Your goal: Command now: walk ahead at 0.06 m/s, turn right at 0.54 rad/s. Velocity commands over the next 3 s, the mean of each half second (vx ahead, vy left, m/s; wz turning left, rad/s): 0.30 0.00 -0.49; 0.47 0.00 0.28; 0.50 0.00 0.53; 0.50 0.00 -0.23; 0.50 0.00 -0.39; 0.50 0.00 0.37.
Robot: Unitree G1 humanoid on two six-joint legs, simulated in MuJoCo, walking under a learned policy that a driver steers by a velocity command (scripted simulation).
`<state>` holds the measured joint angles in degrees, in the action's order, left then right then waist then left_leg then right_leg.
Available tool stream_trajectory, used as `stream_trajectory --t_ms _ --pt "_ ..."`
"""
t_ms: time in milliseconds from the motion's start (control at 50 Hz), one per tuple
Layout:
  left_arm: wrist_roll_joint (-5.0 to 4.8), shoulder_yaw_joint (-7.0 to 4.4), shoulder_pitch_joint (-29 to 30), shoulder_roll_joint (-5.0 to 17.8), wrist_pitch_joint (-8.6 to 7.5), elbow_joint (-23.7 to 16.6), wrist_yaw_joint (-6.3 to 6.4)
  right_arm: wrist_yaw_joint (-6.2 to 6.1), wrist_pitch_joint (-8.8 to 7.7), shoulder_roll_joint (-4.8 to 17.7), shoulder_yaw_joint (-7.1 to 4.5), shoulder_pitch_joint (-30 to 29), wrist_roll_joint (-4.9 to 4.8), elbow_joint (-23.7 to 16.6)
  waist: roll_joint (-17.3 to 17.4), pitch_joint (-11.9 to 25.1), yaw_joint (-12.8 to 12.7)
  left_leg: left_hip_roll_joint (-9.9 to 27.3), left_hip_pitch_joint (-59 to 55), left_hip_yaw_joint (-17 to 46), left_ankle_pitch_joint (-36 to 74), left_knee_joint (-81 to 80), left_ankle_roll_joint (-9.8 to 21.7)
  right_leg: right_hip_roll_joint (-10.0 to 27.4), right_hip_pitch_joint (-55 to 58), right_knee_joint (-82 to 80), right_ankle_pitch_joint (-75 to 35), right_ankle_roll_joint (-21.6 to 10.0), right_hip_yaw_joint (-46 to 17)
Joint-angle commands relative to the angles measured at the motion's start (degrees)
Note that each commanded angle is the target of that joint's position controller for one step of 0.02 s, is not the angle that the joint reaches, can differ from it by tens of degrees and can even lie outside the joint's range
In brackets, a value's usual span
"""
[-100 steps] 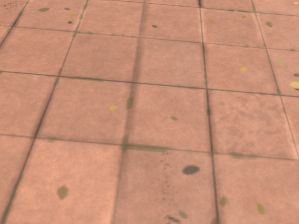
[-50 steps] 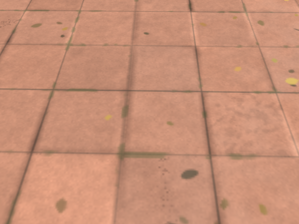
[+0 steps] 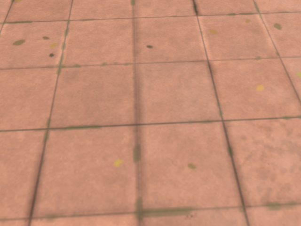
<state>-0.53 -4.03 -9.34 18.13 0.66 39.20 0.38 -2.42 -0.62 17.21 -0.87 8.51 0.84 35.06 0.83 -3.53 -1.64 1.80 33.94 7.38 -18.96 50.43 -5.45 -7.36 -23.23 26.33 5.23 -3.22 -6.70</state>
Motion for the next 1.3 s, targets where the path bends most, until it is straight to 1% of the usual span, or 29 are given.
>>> stream_trajectory --t_ms 20,100,120,140,160,180,220,280,380,500,540,580,600,620,640,660,740,820,960,1020,1060,1080,1100,1120,1140,1160,1200,1240,1300 --pt "-0.36 -2.57 3.0 8.9 0.65 -4.6 0.89 0.08 0.07 4.8 -1.88 5.0 -0.41 -2.3 -8.1 11.5 1.9 -2.6 -11.4 -2.9 3.6 -4.7 0.1 12.2 0.9 -6.8 3.4 -8.8 -13.9" --pt "-0.63 -1.78 2.1 6.7 1.34 -4.8 0.82 0.94 -1.51 5.0 -3.05 7.7 -1.04 -2.2 -9.2 10.4 4.0 -2.5 -23.4 -4.5 4.0 -21.9 3.8 9.2 -3.6 -2.3 27.6 -4.8 -17.3" --pt "-0.35 -0.73 0.4 3.0 1.14 -4.9 0.62 0.47 -1.58 8.4 -4.04 11.3 -0.28 -2.3 -1.1 11.2 4.8 8.6 -29.8 6.6 -6.6 -29.0 7.6 4.9 -9.7 11.0 33.1 -1.1 -12.0" --pt "-0.9 -0.35 1.4 1.0 -0.01 -7.6 0.24 0.81 -1.27 14.1 -5.52 12.3 1.72 -1.6 14.8 7.2 3.7 19.8 -29.8 27.5 -21.2 -38.1 14.9 -2.2 -22.4 25.0 30.2 0.6 -1.8" --pt "-0.62 -1.41 2.6 5.1 -1.25 -8.2 0.19 0.97 -2.14 13.6 -5.58 9.3 2.29 -2.5 13.4 3.6 2.7 21.1 -26.1 33.5 -27.0 -40.8 18.1 3.6 -25.3 33.2 24.2 1.2 -4.4" --pt "-0.64 -2.36 1.8 7.9 -1.3 -7.1 0.14 0.56 -2.48 10.3 -4.9 6.7 1.19 -3.0 9.8 2.1 1.7 19.0 -25.2 27.1 -24.7 -39.5 16.6 4.9 -25.7 36.1 19.6 1.8 -3.5" --pt "0.1 -2.6 -1.3 7.1 -0.73 -4.7 0.14 -0.02 -2.71 7.4 -4.11 5.5 -0.47 -3.1 7.4 2.7 1.6 14.1 -26.8 16.2 -16.2 -38.8 13.3 6.3 -24.7 40.7 13.2 4.4 -0.4" --pt "-0.26 -1.85 0.6 3.9 -0.92 -5.3 -0.42 -0.2 -3.62 6.4 -3.88 9.1 0.18 -1.4 6.7 1.7 3.6 12.0 -26.7 6.2 -6.8 -40.5 12.8 8.1 -24.1 42.9 6.2 5.9 1.9" --pt "-0.58 -0.71 4.9 1.0 -1.99 -6.7 -1.18 0.73 -3.94 7.3 -4.67 13.7 -0.19 1.9 6.6 0.9 6.0 13.1 -31.3 1.1 0.3 -42.2 15.0 8.9 -22.8 28.3 2.7 6.3 1.6" --pt "-0.8 0.47 9.8 0.0 -3.48 -7.6 -2.85 1.88 -3.45 9.8 -5.51 14.9 -2.4 5.5 7.3 -1.1 7.0 13.6 -27.6 -2.6 6.8 -41.0 16.0 9.2 -8.7 10.3 6.2 4.1 8.1" --pt "-1.24 0.09 8.4 1.3 -4.23 -7.5 -3.15 2.26 -2.83 10.7 -5.65 15.0 -3.07 6.6 7.9 -1.2 5.2 14.9 -27.5 -0.6 8.8 -38.8 16.0 8.2 -3.4 4.9 8.3 2.2 8.6" --pt "-1.13 -1.79 -2.0 4.7 -4.66 -3.9 -2.6 2.3 -2.48 9.7 -5.0 13.9 -3.21 7.2 5.4 4.1 -0.9 12.2 -23.2 -2.9 20.4 -28.4 13.6 6.1 14.5 -1.5 3.8 -0.2 9.4" --pt "-0.53 -3.14 -11.3 7.8 -4.61 -2.1 -1.83 2.44 -2.89 6.4 -3.72 12.9 -2.47 6.6 1.7 11.4 -5.6 8.3 -16.1 -6.7 17.9 -13.9 10.7 12.4 29.2 -1.1 4.1 -2.4 2.8" --pt "1.0 -4.25 -16.7 14.4 -4.22 -1.6 -0.97 2.54 -3.9 0.0 -1.76 14.5 -1.12 3.5 -14.2 18.1 -5.2 -0.2 5.8 -10.4 -8.1 8.4 5.9 28.9 46.8 -3.5 7.7 -9.5 -20.7" --pt "1.28 -3.61 -18.1 11.4 -4.63 -1.2 -0.91 1.96 -4.86 4.0 -2.86 14.3 -2.75 3.9 -13.1 19.5 -6.7 -1.6 11.3 -1.2 -14.1 19.3 5.4 32.0 42.4 -8.6 15.4 -13.5 -31.2" --pt "0.64 -2.28 -15.1 7.7 -4.92 -0.8 -1.05 2.06 -5.02 7.3 -4.01 11.9 -3.89 3.4 -11.2 12.9 -5.4 1.3 14.5 0.2 -9.8 22.2 6.1 30.0 37.8 -9.6 16.8 -11.9 -23.2" --pt "1.07 -0.48 -4.8 0.9 -6.09 -0.3 -1.27 2.51 -3.07 4.6 -4.14 10.0 -2.69 4.5 -9.1 2.8 0.7 5.5 8.1 -0.9 5.4 17.0 5.9 21.9 20.9 -16.0 2.3 -7.1 -3.7" --pt "1.25 -1.28 -4.7 2.4 -7.3 2.0 -0.69 2.7 -1.85 1.7 -3.52 8.2 -2.31 3.6 -4.8 0.6 2.0 4.7 9.1 -0.5 11.6 10.9 4.4 21.7 18.4 -17.8 -11.5 -7.3 5.5" --pt "-0.05 -2.22 -8.6 6.6 -6.18 5.5 0.4 5.49 -2.31 0.2 -2.12 -5.5 -2.2 -2.0 -2.7 -3.5 -2.0 3.6 6.2 -7.3 21.6 -11.4 7.6 22.6 23.1 -18.2 -14.1 -5.1 14.5" --pt "-0.52 -2.76 -9.1 8.7 -4.81 6.2 0.67 6.37 -2.07 2.3 -2.99 -6.2 -2.14 -3.9 -4.0 -1.1 -0.5 0.3 2.2 -11.1 15.5 -13.8 10.5 23.5 28.6 -11.2 -32.7 -3.5 17.1" --pt "-0.76 -3.23 -8.8 10.6 -3.75 5.9 1.08 6.27 -1.46 5.4 -4.69 0.7 -2.16 -3.1 -5.9 4.5 4.0 -4.1 -8.2 -14.1 9.6 -13.4 13.2 22.9 29.7 1.6 -49.0 -2.4 18.3" --pt "-1.08 -3.09 -7.9 10.6 -3.52 5.5 1.24 5.64 -1.18 8.1 -6.28 9.1 -2.28 -1.2 -5.0 8.9 8.9 -6.3 -21.1 -13.9 11.7 -16.4 15.3 21.3 24.5 13.3 -47.9 -1.0 19.4" --pt "-0.21 -2.18 -9.0 8.5 -3.97 4.7 1.35 4.34 -0.37 12.0 -7.95 17.3 -2.41 0.5 0.3 13.8 12.3 -1.5 -38.4 -4.3 11.9 -17.9 18.0 18.5 11.0 30.3 -30.2 1.3 19.1" --pt "1.62 0.73 -15.6 -0.4 -5.37 1.6 0.16 4.08 -1.06 17.7 -8.38 14.2 -2.59 -0.1 15.6 19.3 3.8 13.9 -56.2 29.8 0.6 -24.1 29.4 6.0 -14.3 51.8 27.0 4.7 13.1" --pt "-0.16 0.02 -9.0 4.8 -7.59 1.1 -0.68 4.29 -1.83 12.5 -6.95 16.2 -2.24 -1.7 8.2 25.6 8.7 16.5 -57.8 40.8 -6.0 -32.4 30.0 5.8 -19.3 56.5 28.2 3.7 0.4" --pt "-2.12 -0.61 -3.1 7.2 -8.52 -1.1 -1.02 4.37 -2.54 10.1 -6.16 14.1 -1.61 -1.1 5.3 16.7 8.9 15.2 -51.4 32.8 -2.1 -34.2 26.5 8.2 -22.9 54.7 22.5 2.5 0.4" --pt "-0.05 -0.35 -2.2 6.0 -9.0 -0.9 -0.22 4.22 -3.07 7.7 -5.39 6.8 -1.69 -1.9 -1.9 8.0 3.5 10.5 -35.0 20.7 11.3 -34.5 23.4 12.5 -17.9 44.4 15.2 2.4 1.0" --pt "0.85 -0.75 -4.5 6.2 -7.67 -0.4 -0.2 3.8 -3.31 6.4 -4.87 3.9 -0.74 -2.9 0.3 6.8 0.6 8.1 -27.2 16.5 18.3 -36.7 23.2 13.9 -12.1 40.4 12.4 3.7 0.7" --pt "1.74 -0.12 -2.9 4.1 -6.17 -0.9 0.07 2.9 -3.6 7.5 -5.11 5.1 -1.34 -1.6 0.3 4.9 0.5 6.1 -20.5 10.9 24.1 -37.9 23.2 13.3 -11.1 32.7 8.3 6.6 2.8"
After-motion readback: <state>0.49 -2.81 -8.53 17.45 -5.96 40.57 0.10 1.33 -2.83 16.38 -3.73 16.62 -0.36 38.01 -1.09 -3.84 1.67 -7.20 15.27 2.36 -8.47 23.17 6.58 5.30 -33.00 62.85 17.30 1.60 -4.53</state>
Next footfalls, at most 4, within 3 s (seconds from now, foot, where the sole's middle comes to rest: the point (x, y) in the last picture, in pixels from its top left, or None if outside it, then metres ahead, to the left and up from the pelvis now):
0.12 left None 0.13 0.15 -0.77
0.60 right None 0.24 -0.16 -0.77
1.10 left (156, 186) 0.59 0.03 -0.77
1.58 right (187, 132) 0.89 -0.13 -0.77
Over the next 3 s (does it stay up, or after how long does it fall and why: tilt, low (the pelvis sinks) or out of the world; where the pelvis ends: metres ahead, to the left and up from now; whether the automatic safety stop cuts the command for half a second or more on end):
stays up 1.43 -0.06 0.00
